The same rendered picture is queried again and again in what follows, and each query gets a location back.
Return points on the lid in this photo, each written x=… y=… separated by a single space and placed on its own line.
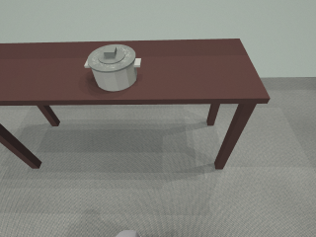
x=125 y=56

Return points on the table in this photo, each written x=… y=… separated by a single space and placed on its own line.
x=172 y=72

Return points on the knob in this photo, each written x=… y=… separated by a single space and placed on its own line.
x=110 y=51

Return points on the pot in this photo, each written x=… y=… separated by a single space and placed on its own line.
x=116 y=81

